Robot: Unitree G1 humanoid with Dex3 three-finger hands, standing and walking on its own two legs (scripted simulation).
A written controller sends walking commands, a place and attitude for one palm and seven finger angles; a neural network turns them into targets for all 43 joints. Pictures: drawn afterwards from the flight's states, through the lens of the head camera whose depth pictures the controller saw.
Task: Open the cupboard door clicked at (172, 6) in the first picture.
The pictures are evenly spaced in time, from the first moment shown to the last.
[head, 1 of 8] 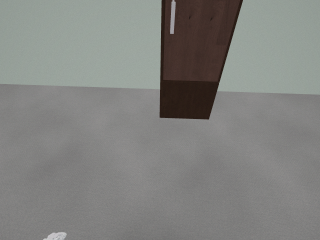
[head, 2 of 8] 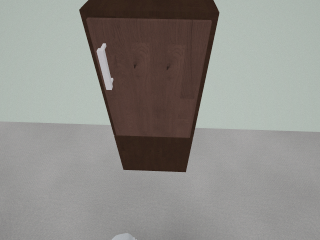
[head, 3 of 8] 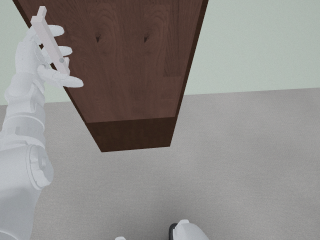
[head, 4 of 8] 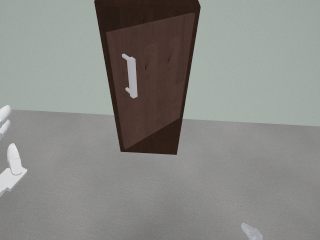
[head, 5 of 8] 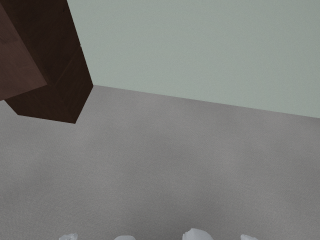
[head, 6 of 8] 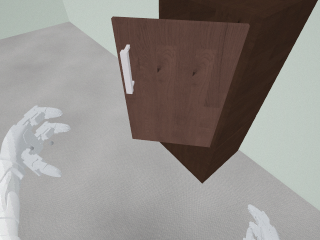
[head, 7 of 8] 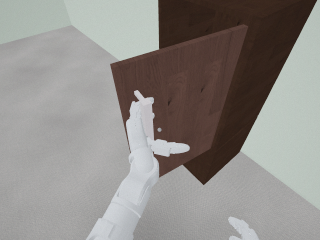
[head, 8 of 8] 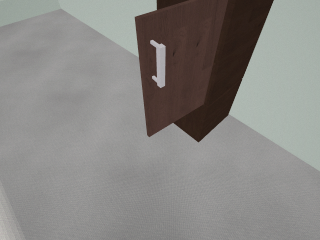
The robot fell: no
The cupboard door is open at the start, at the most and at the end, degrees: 0 84 83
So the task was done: yes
